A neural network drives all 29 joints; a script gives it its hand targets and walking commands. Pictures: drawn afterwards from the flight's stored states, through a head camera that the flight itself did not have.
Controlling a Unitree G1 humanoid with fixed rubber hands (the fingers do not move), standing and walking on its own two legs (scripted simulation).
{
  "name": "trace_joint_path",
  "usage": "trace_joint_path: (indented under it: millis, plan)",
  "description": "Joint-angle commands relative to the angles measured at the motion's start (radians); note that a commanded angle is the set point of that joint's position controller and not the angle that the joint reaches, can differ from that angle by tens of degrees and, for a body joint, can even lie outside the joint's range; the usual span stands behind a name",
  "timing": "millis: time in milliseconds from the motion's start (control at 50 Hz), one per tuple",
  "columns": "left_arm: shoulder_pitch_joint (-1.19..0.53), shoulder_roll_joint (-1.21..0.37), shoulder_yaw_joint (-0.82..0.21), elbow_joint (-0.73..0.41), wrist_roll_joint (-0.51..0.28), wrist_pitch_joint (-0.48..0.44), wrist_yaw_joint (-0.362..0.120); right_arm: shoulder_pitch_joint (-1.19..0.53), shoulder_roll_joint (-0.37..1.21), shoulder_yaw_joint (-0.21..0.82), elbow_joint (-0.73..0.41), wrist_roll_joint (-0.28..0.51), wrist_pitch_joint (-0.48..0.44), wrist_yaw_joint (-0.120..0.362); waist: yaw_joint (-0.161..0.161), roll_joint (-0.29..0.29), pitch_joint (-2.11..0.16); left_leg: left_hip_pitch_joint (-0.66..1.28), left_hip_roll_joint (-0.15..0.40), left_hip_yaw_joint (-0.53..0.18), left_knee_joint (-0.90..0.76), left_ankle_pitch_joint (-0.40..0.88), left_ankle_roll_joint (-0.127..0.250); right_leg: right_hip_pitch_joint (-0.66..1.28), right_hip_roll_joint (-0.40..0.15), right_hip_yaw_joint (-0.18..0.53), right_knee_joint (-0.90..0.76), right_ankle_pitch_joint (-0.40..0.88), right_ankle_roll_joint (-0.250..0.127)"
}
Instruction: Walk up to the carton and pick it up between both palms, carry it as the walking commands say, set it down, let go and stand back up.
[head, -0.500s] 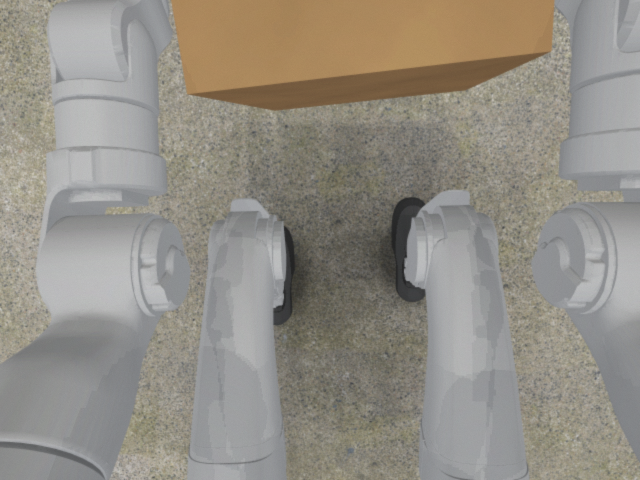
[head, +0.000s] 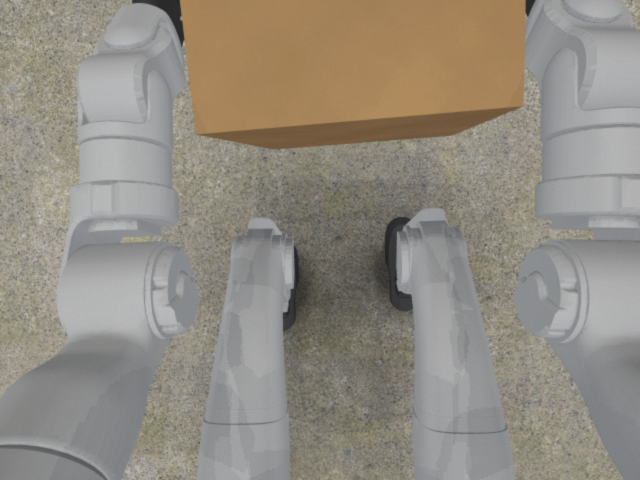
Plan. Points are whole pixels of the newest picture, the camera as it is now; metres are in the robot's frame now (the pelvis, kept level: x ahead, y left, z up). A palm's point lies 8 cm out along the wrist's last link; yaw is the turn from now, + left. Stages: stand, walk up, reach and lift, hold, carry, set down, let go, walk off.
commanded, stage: reach and lift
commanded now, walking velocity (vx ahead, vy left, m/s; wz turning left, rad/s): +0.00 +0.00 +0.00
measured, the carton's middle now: (353, 65) +0.51 -0.01 -0.12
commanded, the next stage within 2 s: none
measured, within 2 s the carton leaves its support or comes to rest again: neither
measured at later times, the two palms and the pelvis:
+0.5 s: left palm out of the picture +0.52 +0.17 +0.02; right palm out of the picture +0.52 -0.17 +0.04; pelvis +0.01 -0.01 +0.06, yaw +0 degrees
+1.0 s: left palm out of the picture +0.49 +0.17 +0.09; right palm out of the picture +0.50 -0.17 +0.11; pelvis +0.02 +0.00 +0.13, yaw +0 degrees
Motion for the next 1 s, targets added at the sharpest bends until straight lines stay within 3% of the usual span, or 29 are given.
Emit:
trace_joint_path:
  millis: [0,20,40,60,80,100,160,180,200,240,260,320,420,440,460,480,580,600,620,660,700,760,780,840,860,880,940,960,980]
  plan:
    - [-0.85,-1.222,-0.476,-0.306,-0.174,-0.089,-0.339,-0.628,1.222,0.527,-0.118,0.14,-0.002,0.398,0.013,0.03,-2.54,0.549,-0.155,0.095,-0.359,-0.058,0.029,0.968,0.111,-0.071,-0.263,-0.088,-0.018]
    - [-0.851,-1.232,-0.49,-0.309,-0.181,-0.087,-0.341,-0.641,1.213,0.537,-0.128,0.143,-0.004,0.401,0.005,0.041,-2.553,0.567,-0.151,0.083,-0.368,-0.076,0.029,0.965,0.106,-0.07,-0.271,-0.099,-0.019]
    - [-0.835,-1.226,-0.475,-0.284,-0.176,-0.088,-0.343,-0.635,1.223,0.541,-0.118,0.153,-0.004,0.404,0.019,0.04,-2.547,0.565,-0.151,0.091,-0.38,-0.074,0.031,0.98,0.105,-0.069,-0.281,-0.107,-0.015]
    - [-0.857,-1.225,-0.48,-0.291,-0.178,-0.087,-0.348,-0.625,1.217,0.523,-0.102,0.144,-0.002,0.406,0.0,0.056,-2.524,0.553,-0.149,0.085,-0.386,-0.101,0.032,0.974,0.107,-0.064,-0.288,-0.131,-0.017]
    - [-0.845,-1.23,-0.47,-0.281,-0.173,-0.089,-0.349,-0.638,1.236,0.526,-0.089,0.144,0.0,0.411,0.019,0.041,-2.521,0.57,-0.148,0.079,-0.405,-0.116,0.036,0.975,0.104,-0.068,-0.298,-0.143,-0.014]
    - [-0.837,-1.227,-0.464,-0.259,-0.164,-0.087,-0.352,-0.628,1.233,0.52,-0.091,0.138,-0.001,0.413,0.014,0.034,-2.506,0.556,-0.147,0.08,-0.406,-0.123,0.037,0.98,0.105,-0.058,-0.312,-0.162,-0.017]
    - [-0.809,-1.231,-0.49,-0.281,-0.179,-0.081,-0.364,-0.647,1.236,0.573,-0.159,0.164,0.002,0.411,0.019,0.031,-2.591,0.602,-0.151,0.087,-0.421,-0.064,0.036,1.078,0.097,-0.043,-0.342,-0.122,-0.008]
    - [-0.811,-1.226,-0.475,-0.269,-0.173,-0.082,-0.365,-0.618,1.241,0.545,-0.106,0.151,0.008,0.415,0.011,0.034,-2.542,0.58,-0.147,0.082,-0.435,-0.093,0.04,1.056,0.101,-0.052,-0.342,-0.137,-0.011]
    - [-0.8,-1.238,-0.486,-0.278,-0.177,-0.081,-0.369,-0.62,1.248,0.56,-0.139,0.149,0.006,0.416,0.008,0.017,-2.589,0.621,-0.15,0.077,-0.443,-0.074,0.04,1.083,0.101,-0.059,-0.35,-0.113,-0.01]
    - [-0.779,-1.242,-0.516,-0.32,-0.183,-0.079,-0.371,-0.582,1.248,0.594,-0.181,0.17,0.007,0.41,0.012,0.052,-2.654,0.669,-0.152,0.087,-0.443,-0.009,0.035,1.148,0.095,-0.042,-0.363,-0.059,-0.013]
    - [-0.797,-1.219,-0.512,-0.361,-0.189,-0.083,-0.37,-0.578,1.263,0.616,-0.192,0.175,0.014,0.412,0.029,0.033,-2.679,0.684,-0.153,0.094,-0.447,0.019,0.035,1.188,0.097,-0.037,-0.375,-0.038,-0.01]
    - [-0.747,-1.22,-0.534,-0.411,-0.187,-0.08,-0.372,-0.569,1.272,0.664,-0.267,0.2,0.016,0.406,0.04,0.028,-2.745,0.761,-0.161,0.095,-0.466,0.113,0.036,1.27,0.095,-0.032,-0.401,0.051,-0.004]
    - [-0.689,-1.209,-0.546,-0.429,-0.181,-0.088,-0.37,-0.483,1.271,0.664,-0.283,0.184,0.015,0.396,0.04,0.021,-2.668,0.778,-0.158,0.095,-0.513,0.176,0.041,1.337,0.095,-0.017,-0.445,0.134,-0.006]
    - [-0.689,-1.207,-0.548,-0.453,-0.172,-0.091,-0.369,-0.476,1.286,0.671,-0.277,0.19,0.016,0.396,0.054,0.036,-2.648,0.787,-0.157,0.098,-0.526,0.171,0.038,1.346,0.094,-0.011,-0.455,0.127,-0.008]
    - [-0.698,-1.206,-0.554,-0.43,-0.177,-0.094,-0.37,-0.441,1.273,0.644,-0.235,0.165,0.012,0.399,0.028,0.028,-2.584,0.779,-0.152,0.089,-0.539,0.14,0.035,1.3,0.092,-0.022,-0.468,0.111,-0.013]
    - [-0.674,-1.213,-0.539,-0.41,-0.164,-0.095,-0.371,-0.454,1.277,0.639,-0.245,0.165,0.008,0.4,0.038,0.024,-2.552,0.783,-0.15,0.086,-0.556,0.138,0.04,1.305,0.095,-0.016,-0.487,0.094,-0.011]
    - [-0.619,-1.28,-0.526,-0.295,-0.146,-0.102,-0.388,-0.405,1.269,0.566,-0.147,0.107,-0.013,0.421,-0.002,0.047,-2.357,0.786,-0.129,0.049,-0.642,0.013,0.036,1.226,0.089,-0.029,-0.547,-0.004,-0.029]
    - [-0.607,-1.294,-0.529,-0.302,-0.146,-0.107,-0.388,-0.407,1.277,0.576,-0.164,0.113,-0.019,0.428,0.011,0.051,-2.371,0.815,-0.131,0.044,-0.655,0.024,0.038,1.24,0.088,-0.028,-0.559,0.009,-0.032]
    - [-0.597,-1.31,-0.529,-0.284,-0.145,-0.105,-0.39,-0.416,1.26,0.558,-0.162,0.102,-0.024,0.434,-0.01,0.044,-2.351,0.836,-0.124,0.025,-0.675,-0.006,0.035,1.218,0.091,-0.044,-0.561,0.001,-0.032]
    - [-0.586,-1.327,-0.523,-0.256,-0.136,-0.103,-0.395,-0.389,1.261,0.544,-0.131,0.089,-0.026,0.444,-0.012,0.069,-2.323,0.846,-0.12,0.02,-0.702,-0.03,0.035,1.224,0.088,-0.038,-0.587,-0.024,-0.039]
    - [-0.566,-1.353,-0.539,-0.274,-0.141,-0.101,-0.398,-0.384,1.249,0.55,-0.157,0.095,-0.03,0.454,-0.029,0.088,-2.347,0.886,-0.12,0.009,-0.727,-0.005,0.029,1.246,0.09,-0.049,-0.597,0.015,-0.04]
    - [-0.599,-1.329,-0.559,-0.342,-0.155,-0.101,-0.399,-0.369,1.259,0.562,-0.176,0.099,-0.022,0.468,-0.027,0.072,-2.431,0.967,-0.117,0.001,-0.761,0.029,0.03,1.321,0.097,-0.052,-0.628,0.054,-0.039]
    - [-0.589,-1.338,-0.568,-0.348,-0.152,-0.102,-0.398,-0.367,1.257,0.577,-0.193,0.108,-0.023,0.47,-0.02,0.094,-2.423,0.98,-0.119,0.0,-0.767,0.042,0.031,1.326,0.097,-0.052,-0.625,0.07,-0.038]
    - [-0.573,-1.331,-0.58,-0.392,-0.154,-0.103,-0.402,-0.369,1.27,0.628,-0.252,0.134,-0.021,0.469,-0.005,0.081,-2.478,1.008,-0.128,0.019,-0.776,0.121,0.035,1.418,0.093,-0.042,-0.658,0.115,-0.035]
    - [-0.576,-1.308,-0.592,-0.44,-0.163,-0.105,-0.398,-0.385,1.282,0.672,-0.308,0.163,-0.019,0.465,0.018,0.072,-2.55,1.059,-0.136,0.026,-0.78,0.175,0.039,1.484,0.093,-0.031,-0.673,0.147,-0.03]
    - [-0.587,-1.304,-0.599,-0.451,-0.172,-0.107,-0.397,-0.373,1.276,0.669,-0.309,0.16,-0.019,0.46,-0.002,0.067,-2.53,1.054,-0.133,0.019,-0.792,0.17,0.039,1.491,0.094,-0.033,-0.678,0.154,-0.029]
    - [-0.56,-1.268,-0.577,-0.448,-0.143,-0.106,-0.4,-0.358,1.281,0.674,-0.302,0.157,-0.009,0.458,0.029,0.054,-2.448,1.038,-0.136,0.042,-0.82,0.205,0.047,1.521,0.088,-0.012,-0.722,0.158,-0.024]
    - [-0.556,-1.274,-0.587,-0.456,-0.147,-0.104,-0.402,-0.331,1.278,0.669,-0.287,0.152,-0.003,0.458,0.011,0.069,-2.436,1.049,-0.135,0.045,-0.833,0.202,0.041,1.529,0.088,-0.015,-0.731,0.163,-0.024]
    - [-0.559,-1.27,-0.594,-0.466,-0.147,-0.104,-0.401,-0.332,1.268,0.67,-0.289,0.147,-0.005,0.457,0.014,0.076,-2.439,1.058,-0.133,0.043,-0.844,0.202,0.037,1.539,0.086,-0.011,-0.74,0.16,-0.027]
